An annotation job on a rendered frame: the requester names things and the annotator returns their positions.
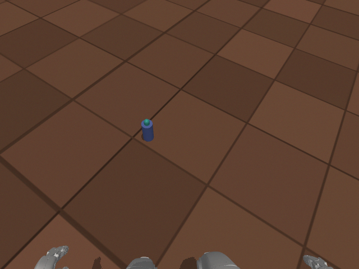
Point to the bottle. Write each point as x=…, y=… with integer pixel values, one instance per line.
x=147, y=130

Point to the left robot hand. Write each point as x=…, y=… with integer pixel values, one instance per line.
x=53, y=256

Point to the right robot hand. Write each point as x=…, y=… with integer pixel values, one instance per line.
x=315, y=263

